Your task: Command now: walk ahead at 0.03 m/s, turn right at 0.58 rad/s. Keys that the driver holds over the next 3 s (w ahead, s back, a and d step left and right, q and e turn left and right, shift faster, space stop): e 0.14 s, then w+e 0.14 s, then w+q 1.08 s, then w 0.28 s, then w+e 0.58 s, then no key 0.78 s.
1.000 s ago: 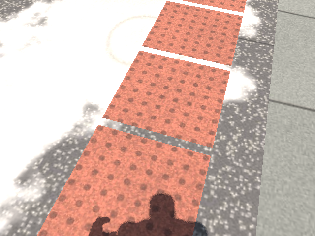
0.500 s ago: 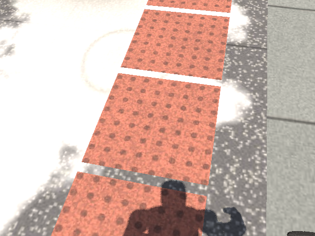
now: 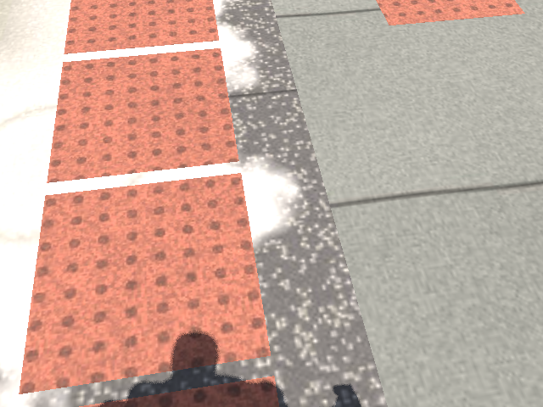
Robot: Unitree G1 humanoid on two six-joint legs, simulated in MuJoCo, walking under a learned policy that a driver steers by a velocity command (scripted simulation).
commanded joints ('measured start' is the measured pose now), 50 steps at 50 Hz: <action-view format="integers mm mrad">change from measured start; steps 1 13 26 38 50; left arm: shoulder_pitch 24 71 177 10 -248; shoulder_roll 84 130 163 117 36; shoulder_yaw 21 27 33 5 -14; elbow -76 -77 18 -65 -128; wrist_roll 2 11 11 5 12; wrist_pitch -10 -83 -125 -207 -198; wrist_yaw -14 4 -14 -30 -45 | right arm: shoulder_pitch -39 -71 -142 208 278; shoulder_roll -191 -162 -118 -190 -204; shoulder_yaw -55 -71 -18 -37 -46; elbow -58 -44 -40 4 36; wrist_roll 10 18 47 32 52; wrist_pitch -7 -40 -88 -85 -63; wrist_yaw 2 19 73 61 7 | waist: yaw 0 29 111 -62 -72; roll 190 -140 -93 74 100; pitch -181 -74 11 -97 -30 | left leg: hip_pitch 129 -421 -316 409 115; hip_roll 266 7 31 226 82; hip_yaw -157 -143 -90 -578 -379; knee -123 577 170 -173 -180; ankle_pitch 166 -133 -36 -191 154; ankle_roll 218 -47 -13 265 178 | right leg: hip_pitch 97 358 425 -362 -40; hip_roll -4 -168 -223 -25 63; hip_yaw -44 410 238 55 18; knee -104 -727 -752 252 -393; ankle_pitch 30 -154 49 43 522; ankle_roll -28 -291 -298 -93 -23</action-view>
